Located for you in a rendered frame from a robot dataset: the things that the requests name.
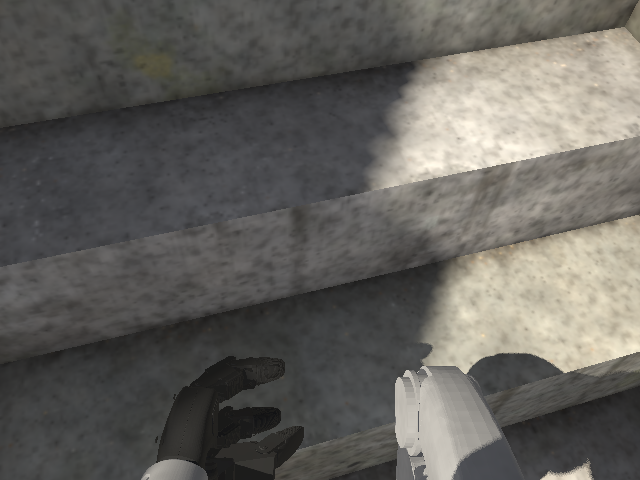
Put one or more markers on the robot right thigh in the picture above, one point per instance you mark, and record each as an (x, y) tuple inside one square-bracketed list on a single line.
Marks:
[(442, 413)]

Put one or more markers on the left robot forearm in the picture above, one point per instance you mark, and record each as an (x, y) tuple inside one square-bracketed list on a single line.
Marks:
[(175, 469)]

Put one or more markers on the robot left hand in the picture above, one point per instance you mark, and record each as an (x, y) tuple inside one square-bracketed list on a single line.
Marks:
[(196, 431)]

